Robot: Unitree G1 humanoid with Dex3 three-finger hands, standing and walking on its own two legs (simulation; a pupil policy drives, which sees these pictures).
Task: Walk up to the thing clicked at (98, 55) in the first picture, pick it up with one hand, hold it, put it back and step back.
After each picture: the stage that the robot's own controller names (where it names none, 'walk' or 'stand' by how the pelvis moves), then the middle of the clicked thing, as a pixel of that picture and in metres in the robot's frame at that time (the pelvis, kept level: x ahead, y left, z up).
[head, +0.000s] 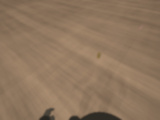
stand; (98, 55) +1.33 -0.13 -0.72
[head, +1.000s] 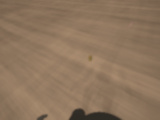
walk; (90, 58) +1.21 +0.14 -0.70
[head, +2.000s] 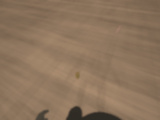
walk; (77, 75) +0.74 +0.25 -0.70
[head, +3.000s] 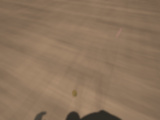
walk; (74, 93) +0.42 +0.19 -0.71
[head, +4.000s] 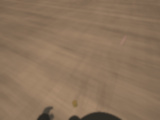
stand; (74, 103) +0.34 +0.20 -0.72
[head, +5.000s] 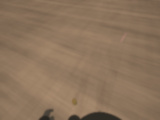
stand; (74, 102) +0.33 +0.20 -0.73
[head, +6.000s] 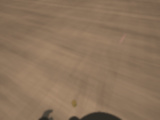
stand; (74, 103) +0.32 +0.21 -0.73
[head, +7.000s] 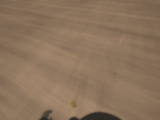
stand; (73, 104) +0.32 +0.21 -0.73
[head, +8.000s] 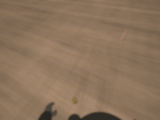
go down; (74, 100) +0.32 +0.20 -0.72
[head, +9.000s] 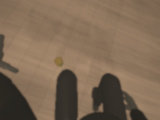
go down; (59, 62) +0.40 +0.25 -0.29
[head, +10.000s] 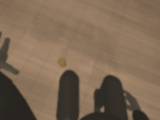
close in; (62, 63) +0.39 +0.25 -0.29
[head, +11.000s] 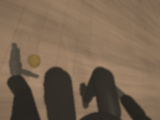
close in; (34, 62) +0.37 +0.29 -0.22
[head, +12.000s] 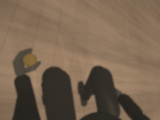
close; (30, 61) +0.37 +0.29 -0.22
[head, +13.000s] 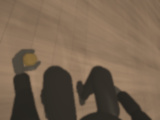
lift; (30, 60) +0.36 +0.29 -0.22
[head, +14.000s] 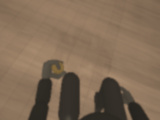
lift; (58, 69) +0.31 +0.25 -0.07
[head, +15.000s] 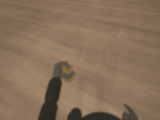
hold; (68, 73) +0.34 +0.17 +0.04
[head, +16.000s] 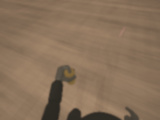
hold; (70, 76) +0.33 +0.17 +0.00
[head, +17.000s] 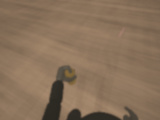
crouch; (70, 76) +0.33 +0.16 +0.00
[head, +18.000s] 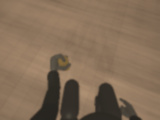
crouch; (64, 64) +0.40 +0.20 -0.09
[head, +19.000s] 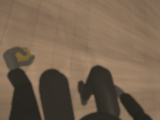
lower; (25, 57) +0.39 +0.30 -0.22
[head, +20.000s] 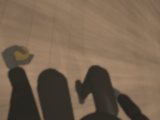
lower; (23, 56) +0.40 +0.30 -0.22
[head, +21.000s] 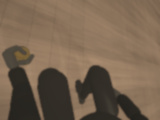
lower; (23, 56) +0.40 +0.30 -0.22
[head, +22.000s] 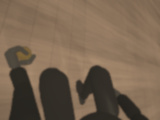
lower; (25, 56) +0.39 +0.30 -0.22
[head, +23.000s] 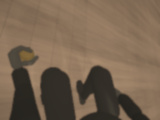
loosen; (27, 57) +0.39 +0.30 -0.22
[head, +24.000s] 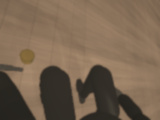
withdraw; (27, 57) +0.38 +0.29 -0.22
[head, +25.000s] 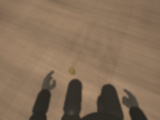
walk; (72, 71) +0.41 +0.22 -0.45
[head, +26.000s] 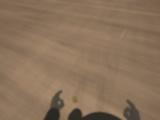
stand; (74, 99) +0.35 +0.19 -0.66
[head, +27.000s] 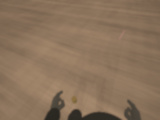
stand; (74, 100) +0.36 +0.20 -0.67
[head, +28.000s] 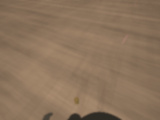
stand; (76, 100) +0.37 +0.18 -0.72
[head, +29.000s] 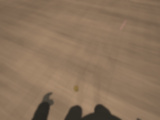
walk; (76, 88) +0.41 +0.16 -0.70
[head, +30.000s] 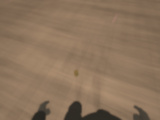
walk; (76, 73) +0.65 +0.23 -0.70
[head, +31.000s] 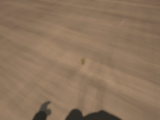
stand; (82, 61) +1.00 +0.20 -0.69
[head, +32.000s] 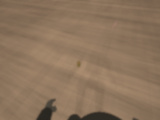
stand; (78, 64) +0.99 +0.25 -0.71
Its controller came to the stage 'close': yes
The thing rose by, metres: 0.71
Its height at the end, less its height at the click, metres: +0.00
